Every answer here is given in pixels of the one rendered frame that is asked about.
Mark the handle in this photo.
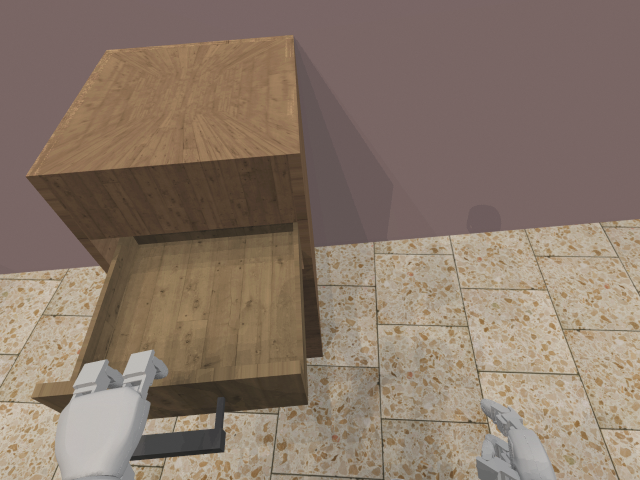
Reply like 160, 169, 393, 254
130, 397, 226, 461

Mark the left robot hand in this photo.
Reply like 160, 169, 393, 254
55, 350, 168, 480

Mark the right robot hand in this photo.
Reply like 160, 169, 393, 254
476, 399, 557, 480

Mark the drawer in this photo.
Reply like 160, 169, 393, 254
31, 222, 308, 419

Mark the cabinet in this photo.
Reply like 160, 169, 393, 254
25, 35, 323, 358

